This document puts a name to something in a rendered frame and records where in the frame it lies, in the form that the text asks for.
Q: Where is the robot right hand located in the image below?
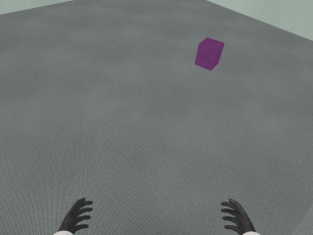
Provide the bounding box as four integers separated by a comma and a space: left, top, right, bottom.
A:
220, 199, 256, 235

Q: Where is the robot left hand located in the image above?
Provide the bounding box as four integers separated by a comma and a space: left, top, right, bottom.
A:
58, 197, 93, 234

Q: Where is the carton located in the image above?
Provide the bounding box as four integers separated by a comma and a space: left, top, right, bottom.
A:
195, 37, 225, 71

